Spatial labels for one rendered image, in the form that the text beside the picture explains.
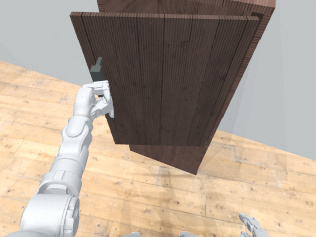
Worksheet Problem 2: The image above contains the cupboard door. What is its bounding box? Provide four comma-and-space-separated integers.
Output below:
69, 11, 260, 147

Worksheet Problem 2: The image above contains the robot right hand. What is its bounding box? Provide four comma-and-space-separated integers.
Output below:
239, 212, 270, 237

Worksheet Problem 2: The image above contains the handle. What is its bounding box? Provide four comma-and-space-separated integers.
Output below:
90, 57, 111, 98

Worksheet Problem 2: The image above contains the robot left hand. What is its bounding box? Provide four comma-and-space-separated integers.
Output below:
73, 80, 114, 123

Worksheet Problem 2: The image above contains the robot right shin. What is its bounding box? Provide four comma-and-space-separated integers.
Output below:
179, 231, 190, 236

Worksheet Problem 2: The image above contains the robot left forearm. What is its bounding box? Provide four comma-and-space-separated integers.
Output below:
19, 115, 93, 231

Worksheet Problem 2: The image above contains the left robot upper arm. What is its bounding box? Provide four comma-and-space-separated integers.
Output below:
4, 193, 80, 237

